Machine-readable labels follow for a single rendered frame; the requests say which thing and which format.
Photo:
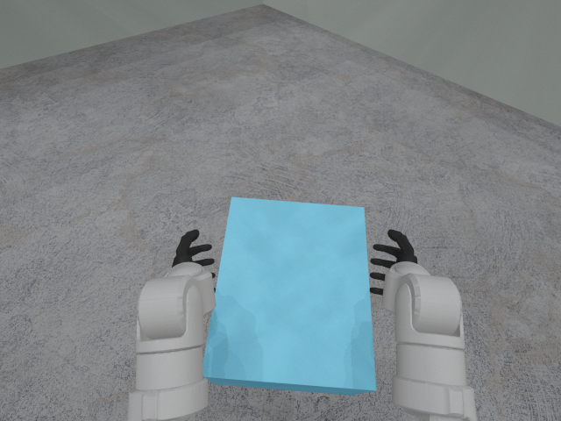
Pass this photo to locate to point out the carton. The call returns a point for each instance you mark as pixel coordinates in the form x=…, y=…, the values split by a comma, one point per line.
x=293, y=300

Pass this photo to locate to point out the right robot hand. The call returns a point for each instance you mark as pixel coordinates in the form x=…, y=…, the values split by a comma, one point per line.
x=404, y=253

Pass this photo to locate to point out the left robot forearm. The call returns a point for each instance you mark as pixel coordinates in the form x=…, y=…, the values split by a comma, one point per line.
x=170, y=385

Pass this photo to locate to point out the right robot forearm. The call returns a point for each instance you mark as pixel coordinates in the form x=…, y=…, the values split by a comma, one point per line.
x=430, y=380

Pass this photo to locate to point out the left robot hand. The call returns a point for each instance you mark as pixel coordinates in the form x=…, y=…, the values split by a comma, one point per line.
x=184, y=252

